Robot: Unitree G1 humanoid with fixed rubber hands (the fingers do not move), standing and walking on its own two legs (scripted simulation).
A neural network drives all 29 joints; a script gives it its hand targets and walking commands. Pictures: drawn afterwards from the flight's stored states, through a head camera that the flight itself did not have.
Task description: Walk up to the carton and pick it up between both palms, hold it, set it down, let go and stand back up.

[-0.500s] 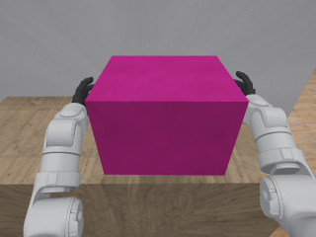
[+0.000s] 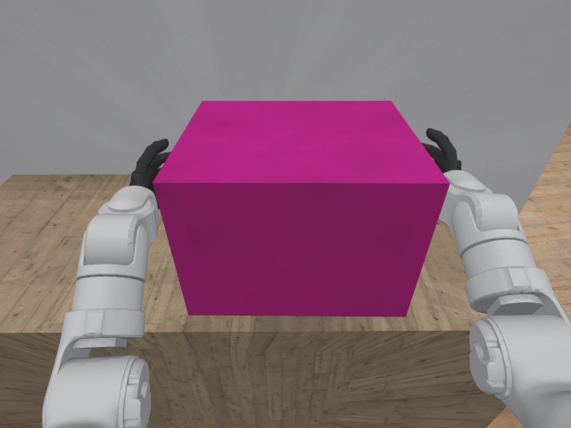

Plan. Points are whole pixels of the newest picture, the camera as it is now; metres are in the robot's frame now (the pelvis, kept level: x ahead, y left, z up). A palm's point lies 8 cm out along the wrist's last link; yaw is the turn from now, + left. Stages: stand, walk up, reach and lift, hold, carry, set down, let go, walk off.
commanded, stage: hold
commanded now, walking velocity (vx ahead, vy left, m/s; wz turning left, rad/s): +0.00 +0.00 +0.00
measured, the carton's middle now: (296, 200) +0.42 +0.00 +0.16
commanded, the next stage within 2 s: none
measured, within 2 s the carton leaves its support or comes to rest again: neither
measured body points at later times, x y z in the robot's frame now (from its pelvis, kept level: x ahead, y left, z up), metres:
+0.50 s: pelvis +0.00 +0.00 +0.00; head -0.05 +0.01 +0.45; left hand +0.38 +0.20 +0.21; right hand +0.40 -0.21 +0.21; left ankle +0.04 +0.12 -0.75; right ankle +0.03 -0.14 -0.75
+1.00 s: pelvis +0.00 +0.00 +0.00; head -0.05 +0.01 +0.45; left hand +0.38 +0.20 +0.21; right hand +0.40 -0.21 +0.21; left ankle +0.04 +0.12 -0.75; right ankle +0.03 -0.14 -0.75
